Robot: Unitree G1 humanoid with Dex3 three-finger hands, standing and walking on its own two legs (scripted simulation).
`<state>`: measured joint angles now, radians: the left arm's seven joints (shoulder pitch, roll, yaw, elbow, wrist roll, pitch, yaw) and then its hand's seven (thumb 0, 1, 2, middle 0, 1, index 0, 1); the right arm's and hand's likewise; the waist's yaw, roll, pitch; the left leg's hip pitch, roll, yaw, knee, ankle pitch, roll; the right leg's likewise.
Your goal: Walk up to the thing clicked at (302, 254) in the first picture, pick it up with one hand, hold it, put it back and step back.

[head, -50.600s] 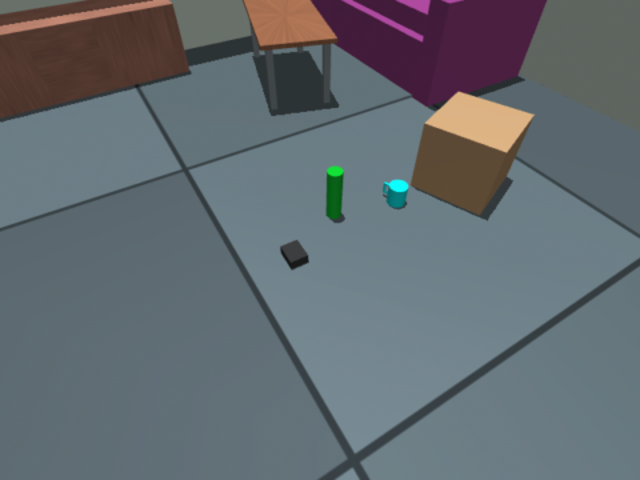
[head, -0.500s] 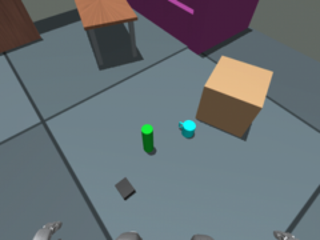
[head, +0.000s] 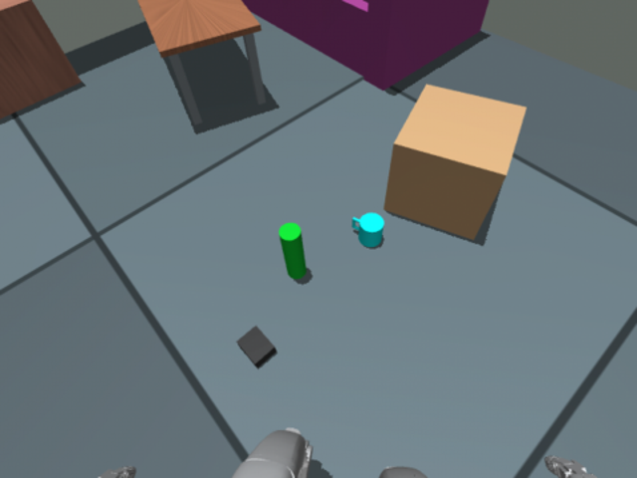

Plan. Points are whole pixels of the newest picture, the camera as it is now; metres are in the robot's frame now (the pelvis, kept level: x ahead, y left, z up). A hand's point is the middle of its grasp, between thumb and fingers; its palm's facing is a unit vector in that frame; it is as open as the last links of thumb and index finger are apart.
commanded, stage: step back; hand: left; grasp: from above
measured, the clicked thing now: (256, 346) +0.52 +0.26 -0.74
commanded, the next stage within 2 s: none
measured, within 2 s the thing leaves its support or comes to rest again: neither
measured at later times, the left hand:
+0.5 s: hand out of the picture -0.04 +0.28 -0.15, palm faces +0.00 -0.93 -0.38, open 7.3 cm
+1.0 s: hand out of the picture -0.18 +0.27 -0.15, palm faces +0.06 -0.91 -0.40, open 7.3 cm
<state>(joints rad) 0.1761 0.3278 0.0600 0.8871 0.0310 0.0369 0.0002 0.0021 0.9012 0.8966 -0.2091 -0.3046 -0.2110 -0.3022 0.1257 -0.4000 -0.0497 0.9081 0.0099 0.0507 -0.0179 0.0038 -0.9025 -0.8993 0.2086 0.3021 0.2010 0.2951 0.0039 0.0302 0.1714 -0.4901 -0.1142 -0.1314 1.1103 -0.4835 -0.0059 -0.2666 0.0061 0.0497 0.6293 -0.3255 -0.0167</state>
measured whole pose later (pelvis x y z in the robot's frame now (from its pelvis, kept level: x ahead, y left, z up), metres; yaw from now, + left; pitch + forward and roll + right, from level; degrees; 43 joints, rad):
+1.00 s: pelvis -0.31 -0.01 -0.01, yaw +4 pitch -3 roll +2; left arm 0.09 0.40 0.06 0.77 0.02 0.05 0.02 0.00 0.90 0.90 -0.21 -0.30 -0.21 -0.30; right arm 0.21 -0.37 -0.05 0.90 -0.03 0.04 0.00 0.01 -0.90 -0.90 0.21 0.30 0.20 0.29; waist 0.00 -0.05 0.20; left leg -0.25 -0.07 -0.01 0.67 -0.36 0.03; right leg -0.43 -0.06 0.04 0.78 -0.35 0.00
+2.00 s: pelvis -0.53 -0.04 +0.00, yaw +5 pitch -3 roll -1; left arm 0.23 0.35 0.05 1.00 0.04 -0.03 -0.02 0.00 0.90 0.90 -0.21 -0.30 -0.21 -0.30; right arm 0.20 -0.38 -0.05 1.00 -0.03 0.00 0.02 0.01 -0.90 -0.90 0.21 0.30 0.20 0.30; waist 0.03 0.02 0.05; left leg -0.30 -0.01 -0.05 0.74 -0.47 0.00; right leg -0.22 -0.01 -0.01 0.55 -0.29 0.00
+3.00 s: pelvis -0.49 -0.04 +0.02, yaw +4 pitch -2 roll +0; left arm 0.08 0.34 0.00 1.14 0.01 -0.02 -0.01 0.00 0.90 0.90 -0.21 -0.30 -0.21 -0.30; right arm 0.06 -0.34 -0.01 1.15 0.00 -0.02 0.01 0.00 -0.90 -0.90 0.21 0.30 0.20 0.29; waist 0.00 0.00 0.06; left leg -0.08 0.01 -0.01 0.29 -0.17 -0.01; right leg -0.09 -0.01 0.00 0.31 -0.18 0.00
